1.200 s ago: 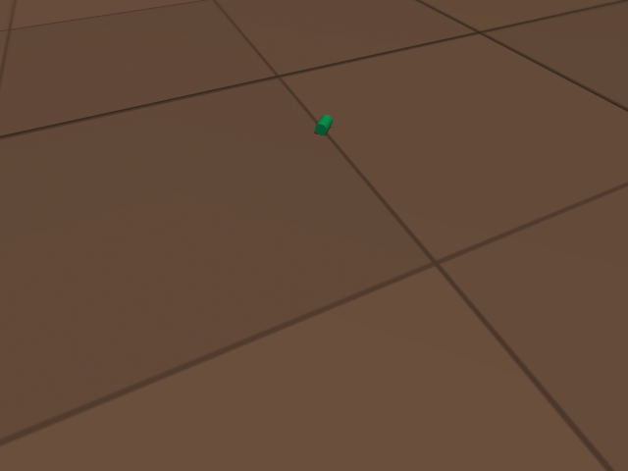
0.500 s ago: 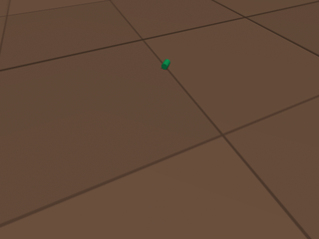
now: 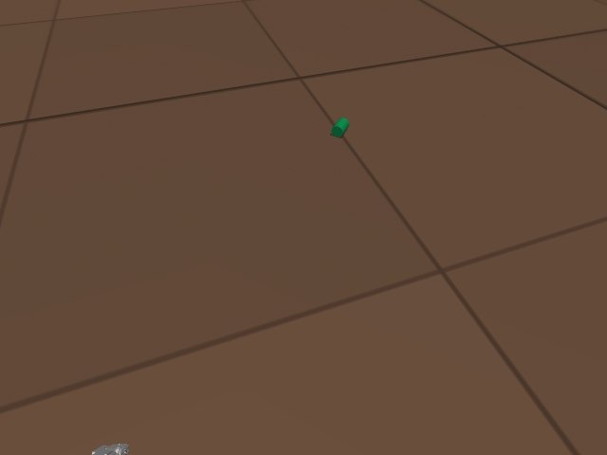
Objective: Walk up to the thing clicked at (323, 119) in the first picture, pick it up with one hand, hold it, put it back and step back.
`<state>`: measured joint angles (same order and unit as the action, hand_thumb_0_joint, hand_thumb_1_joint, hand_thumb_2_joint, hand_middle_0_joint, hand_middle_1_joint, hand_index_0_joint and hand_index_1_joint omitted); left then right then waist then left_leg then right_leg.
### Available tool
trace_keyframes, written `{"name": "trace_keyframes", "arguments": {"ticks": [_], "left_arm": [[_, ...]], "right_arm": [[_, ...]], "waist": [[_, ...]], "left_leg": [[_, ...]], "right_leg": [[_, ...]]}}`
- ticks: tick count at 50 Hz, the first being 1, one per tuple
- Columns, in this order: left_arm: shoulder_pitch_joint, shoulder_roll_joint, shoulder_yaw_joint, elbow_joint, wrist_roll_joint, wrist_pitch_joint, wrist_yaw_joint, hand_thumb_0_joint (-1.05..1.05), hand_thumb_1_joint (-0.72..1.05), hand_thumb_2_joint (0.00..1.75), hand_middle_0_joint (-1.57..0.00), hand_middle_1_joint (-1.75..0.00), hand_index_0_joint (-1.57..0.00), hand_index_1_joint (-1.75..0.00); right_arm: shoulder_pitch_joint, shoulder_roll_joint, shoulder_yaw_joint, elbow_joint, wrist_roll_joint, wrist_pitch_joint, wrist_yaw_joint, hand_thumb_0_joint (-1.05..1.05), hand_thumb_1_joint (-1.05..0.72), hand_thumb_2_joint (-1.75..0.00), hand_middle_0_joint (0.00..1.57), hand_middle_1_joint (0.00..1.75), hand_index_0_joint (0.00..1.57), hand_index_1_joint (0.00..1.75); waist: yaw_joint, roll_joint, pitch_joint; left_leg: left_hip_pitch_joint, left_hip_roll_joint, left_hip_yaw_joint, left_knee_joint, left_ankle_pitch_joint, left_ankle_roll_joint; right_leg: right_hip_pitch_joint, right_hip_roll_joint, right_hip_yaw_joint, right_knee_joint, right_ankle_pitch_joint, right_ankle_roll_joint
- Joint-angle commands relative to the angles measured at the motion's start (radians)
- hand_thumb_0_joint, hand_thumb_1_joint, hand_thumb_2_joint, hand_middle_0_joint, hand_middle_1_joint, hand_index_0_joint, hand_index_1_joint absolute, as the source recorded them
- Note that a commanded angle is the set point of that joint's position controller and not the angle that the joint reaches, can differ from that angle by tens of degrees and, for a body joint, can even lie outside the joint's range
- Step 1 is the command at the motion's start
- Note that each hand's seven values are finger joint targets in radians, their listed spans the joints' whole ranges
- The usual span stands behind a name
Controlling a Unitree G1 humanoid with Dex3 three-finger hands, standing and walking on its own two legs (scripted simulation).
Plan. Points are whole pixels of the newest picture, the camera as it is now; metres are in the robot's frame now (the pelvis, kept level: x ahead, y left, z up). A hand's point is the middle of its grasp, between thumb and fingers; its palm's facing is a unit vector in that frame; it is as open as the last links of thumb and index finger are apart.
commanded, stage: walk up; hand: left
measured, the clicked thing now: (340, 127) +1.94 -0.21 -0.74
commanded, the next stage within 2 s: none
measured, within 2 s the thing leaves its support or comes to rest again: neither
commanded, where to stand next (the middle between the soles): +2.00 -0.67 m, yaw +64 degrees
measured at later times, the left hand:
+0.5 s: hand (89, 417) +0.21 +0.34 -0.14, palm faces +0.24 -0.94 -0.25, open 7.4 cm
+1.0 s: hand (181, 338) +0.34 +0.23 -0.15, palm faces +0.56 -0.75 -0.34, open 7.4 cm
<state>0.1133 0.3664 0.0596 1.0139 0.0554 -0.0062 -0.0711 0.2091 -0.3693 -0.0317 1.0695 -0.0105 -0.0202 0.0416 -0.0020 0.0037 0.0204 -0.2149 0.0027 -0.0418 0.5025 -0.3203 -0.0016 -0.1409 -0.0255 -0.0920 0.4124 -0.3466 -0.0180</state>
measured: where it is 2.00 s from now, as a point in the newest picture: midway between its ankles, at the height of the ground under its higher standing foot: (324, 255)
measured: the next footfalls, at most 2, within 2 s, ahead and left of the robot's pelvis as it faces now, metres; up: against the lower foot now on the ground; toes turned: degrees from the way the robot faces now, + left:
left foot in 0.20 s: +0.16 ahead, +0.17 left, +0.00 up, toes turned +17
right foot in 0.72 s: +0.53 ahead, -0.10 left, +0.00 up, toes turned +23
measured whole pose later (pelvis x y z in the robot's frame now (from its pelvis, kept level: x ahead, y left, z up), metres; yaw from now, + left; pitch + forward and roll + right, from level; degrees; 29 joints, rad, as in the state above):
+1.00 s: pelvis +0.48 -0.02 -0.01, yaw +35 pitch +0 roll -1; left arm 0.27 0.45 0.08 0.86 0.05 0.01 -0.12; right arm 0.25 -0.46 -0.03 0.90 0.00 -0.10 0.00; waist 0.12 -0.02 0.04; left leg -0.61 0.05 0.11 0.86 -0.26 0.04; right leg -0.14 -0.03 -0.20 0.47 -0.32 -0.04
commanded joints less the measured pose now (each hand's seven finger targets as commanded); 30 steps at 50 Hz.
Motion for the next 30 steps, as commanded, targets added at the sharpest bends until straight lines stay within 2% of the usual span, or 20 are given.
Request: {"name": "trace_keyframes", "arguments": {"ticks": [1,2,3,4,6,8,9,10,11,12,13,14,15,16,17,21,24,28,29,30], "left_arm": [[-0.045,0.37,0.144,-0.179,-0.006,-0.026,-0.009,0.0,0.9,0.9,-0.2,-0.3,-0.2,-0.3],[-0.085,0.354,0.137,-0.204,-0.004,-0.03,-0.015,0.0,0.9,0.9,-0.2,-0.3,-0.2,-0.3],[-0.132,0.341,0.134,-0.219,0.0,-0.034,-0.021,0.0,0.9,0.9,-0.2,-0.3,-0.2,-0.3],[-0.166,0.335,0.136,-0.232,0.004,-0.034,-0.027,0.0,0.9,0.9,-0.2,-0.3,-0.2,-0.3],[-0.236,0.351,0.141,-0.258,0.006,-0.024,-0.038,0.0,0.9,0.9,-0.2,-0.3,-0.2,-0.3],[-0.226,0.306,0.131,-0.266,0.008,-0.006,-0.044,0.0,0.9,0.9,-0.2,-0.3,-0.2,-0.3],[-0.218,0.24,0.109,-0.281,0.012,0.005,-0.047,0.0,0.9,0.9,-0.2,-0.3,-0.2,-0.3],[-0.252,0.159,0.08,-0.317,0.008,0.008,-0.056,0.0,0.9,0.9,-0.2,-0.3,-0.2,-0.3],[-0.283,0.168,0.062,-0.358,0.004,0.009,-0.068,0.0,0.9,0.9,-0.2,-0.3,-0.2,-0.3],[-0.215,0.262,0.068,-0.345,0.005,0.011,-0.076,0.0,0.9,0.9,-0.2,-0.3,-0.2,-0.3],[-0.127,0.315,0.073,-0.294,-0.006,0.014,-0.079,0.0,0.9,0.9,-0.2,-0.3,-0.2,-0.3],[-0.092,0.341,0.084,-0.26,-0.016,0.018,-0.082,0.0,0.9,0.9,-0.2,-0.3,-0.2,-0.3],[-0.075,0.343,0.088,-0.231,-0.016,0.022,-0.08,0.0,0.9,0.9,-0.2,-0.3,-0.2,-0.3],[-0.057,0.342,0.09,-0.217,-0.014,0.029,-0.084,0.0,0.9,0.9,-0.2,-0.3,-0.2,-0.3],[-0.053,0.34,0.088,-0.22,-0.013,0.032,-0.088,0.0,0.9,0.9,-0.2,-0.3,-0.2,-0.3],[-0.094,0.333,0.085,-0.265,-0.006,0.035,-0.1,0.0,0.9,0.9,-0.2,-0.3,-0.2,-0.3],[-0.148,0.321,0.087,-0.296,-0.008,0.032,-0.105,0.0,0.9,0.9,-0.2,-0.3,-0.2,-0.3],[-0.179,0.305,0.089,-0.322,-0.011,0.026,-0.103,0.0,0.9,0.9,-0.2,-0.3,-0.2,-0.3],[-0.203,0.302,0.09,-0.292,-0.003,0.031,-0.104,0.0,0.9,0.9,-0.2,-0.3,-0.2,-0.3],[-0.218,0.298,0.09,-0.298,-0.003,0.026,-0.103,0.0,0.9,0.9,-0.2,-0.3,-0.2,-0.3]], "right_arm": [[-0.204,-0.31,-0.087,-0.19,-0.016,-0.049,-0.004,0.0,-0.9,-0.9,0.2,0.3,0.2,0.3],[-0.18,-0.313,-0.093,-0.18,-0.012,-0.048,0.007,0.0,-0.9,-0.9,0.2,0.3,0.2,0.3],[-0.122,-0.317,-0.099,-0.173,-0.006,-0.044,0.02,0.0,-0.9,-0.9,0.2,0.3,0.2,0.3],[-0.05,-0.31,-0.101,-0.16,0.001,-0.04,0.028,0.0,-0.9,-0.9,0.2,0.3,0.2,0.3],[0.063,-0.317,-0.115,-0.142,0.003,-0.038,0.033,0.0,-0.9,-0.9,0.2,0.3,0.2,0.3],[0.214,-0.312,-0.136,-0.088,-0.003,-0.042,0.01,0.0,-0.9,-0.9,0.2,0.3,0.2,0.3],[0.345,-0.361,-0.158,-0.054,-0.015,-0.044,-0.014,0.0,-0.9,-0.9,0.2,0.3,0.2,0.3],[0.416,-0.454,-0.175,-0.054,-0.029,-0.038,-0.035,0.0,-0.9,-0.9,0.2,0.3,0.2,0.3],[0.311,-0.513,-0.173,-0.12,-0.014,-0.045,-0.049,0.0,-0.9,-0.9,0.2,0.3,0.2,0.3],[0.136,-0.546,-0.163,-0.174,0.027,-0.057,-0.056,0.0,-0.9,-0.9,0.2,0.3,0.2,0.3],[0.026,-0.516,-0.141,-0.2,0.029,-0.071,-0.065,0.0,-0.9,-0.9,0.2,0.3,0.2,0.3],[0.004,-0.486,-0.126,-0.204,0.021,-0.081,-0.071,0.0,-0.9,-0.9,0.2,0.3,0.2,0.3],[0.005,-0.456,-0.114,-0.2,0.014,-0.091,-0.077,0.0,-0.9,-0.9,0.2,0.3,0.2,0.3],[0.012,-0.443,-0.107,-0.19,0.013,-0.1,-0.079,0.0,-0.9,-0.9,0.2,0.3,0.2,0.3],[0.022,-0.438,-0.102,-0.18,0.012,-0.107,-0.077,0.0,-0.9,-0.9,0.2,0.3,0.2,0.3],[0.066,-0.446,-0.102,-0.158,0.019,-0.126,-0.077,0.0,-0.9,-0.9,0.2,0.3,0.2,0.3],[0.09,-0.459,-0.109,-0.159,0.018,-0.13,-0.078,0.0,-0.9,-0.9,0.2,0.3,0.2,0.3],[0.098,-0.467,-0.11,-0.162,0.007,-0.125,-0.081,0.0,-0.9,-0.9,0.2,0.3,0.2,0.3],[0.126,-0.45,-0.115,-0.178,-0.002,-0.125,-0.083,0.0,-0.9,-0.9,0.2,0.3,0.2,0.3],[0.14,-0.445,-0.113,-0.179,-0.006,-0.123,-0.085,0.0,-0.9,-0.9,0.2,0.3,0.2,0.3]], "waist": [[0.133,-0.189,0.018],[0.111,-0.144,0.027],[0.068,-0.156,0.028],[0.042,-0.195,0.002],[-0.023,-0.208,-0.016],[-0.089,-0.024,-0.051],[-0.153,0.158,-0.076],[-0.191,0.362,-0.019],[-0.124,0.285,0.018],[-0.025,0.118,0.058],[0.047,0.054,0.078],[0.061,0.02,0.046],[0.064,0.005,0.028],[0.063,0.034,0.028],[0.057,0.052,0.037],[0.032,0.048,0.037],[0.008,0.063,0.024],[-0.004,0.097,0.039],[-0.006,0.081,0.036],[-0.012,0.078,0.024]], "left_leg": [[-0.565,0.094,0.093,0.379,-0.159,-0.007],[-0.497,0.114,0.067,0.379,-0.146,-0.004],[-0.446,0.135,0.058,0.347,-0.128,0.004],[-0.38,0.129,0.099,0.298,-0.076,0.007],[-0.121,0.096,0.171,0.191,-0.025,0.009],[0.205,-0.015,0.258,0.041,0.06,0.006],[0.394,-0.018,0.184,0.018,-0.003,0.037],[0.436,0.153,-0.186,-0.151,-0.347,0.095],[0.275,0.383,-0.722,-0.443,-0.698,0.155],[0.062,0.466,-0.85,-0.571,-0.798,0.204],[0.024,0.454,-0.739,-0.526,-0.734,0.229],[0.03,0.411,-0.59,-0.447,-0.586,0.225],[-0.002,0.331,-0.454,-0.417,-0.469,0.191],[-0.045,0.285,-0.357,-0.411,-0.424,0.176],[-0.058,0.26,-0.32,-0.404,-0.399,0.17],[0.056,0.232,-0.277,-0.374,-0.301,0.184],[0.065,0.214,-0.251,-0.362,-0.236,0.187],[0.062,0.21,-0.243,-0.316,-0.151,0.204],[0.057,0.215,-0.224,-0.287,-0.125,0.234],[0.067,0.201,-0.208,-0.249,-0.077,0.234]], "right_leg": [[0.251,-0.479,0.409,-0.323,-0.412,-0.224],[0.181,-0.449,0.345,-0.313,-0.403,-0.216],[0.156,-0.413,0.266,-0.299,-0.396,-0.192],[0.16,-0.364,0.172,-0.286,-0.381,-0.169],[-0.014,-0.298,0.031,-0.224,-0.394,-0.128],[-0.21,-0.175,-0.115,0.088,-0.355,-0.103],[-0.367,-0.106,-0.149,0.388,-0.27,-0.086],[-0.642,0.018,-0.129,0.716,-0.321,-0.05],[-0.73,0.036,0.061,0.864,-0.241,-0.03],[-0.64,-0.051,0.225,0.877,-0.128,-0.025],[-0.584,-0.096,0.237,0.869,-0.122,-0.008],[-0.543,-0.116,0.246,0.817,-0.089,0.01],[-0.474,-0.12,0.237,0.757,-0.045,0.019],[-0.437,-0.114,0.219,0.719,0.004,0.026],[-0.436,-0.107,0.208,0.702,0.042,0.037],[-0.572,-0.096,0.206,0.626,0.139,0.068],[-0.583,-0.098,0.194,0.561,0.165,0.081],[-0.575,-0.113,0.187,0.452,0.148,0.075],[-0.537,-0.142,0.199,0.384,0.181,0.069],[-0.51,-0.136,0.193,0.34,0.158,0.058]]}}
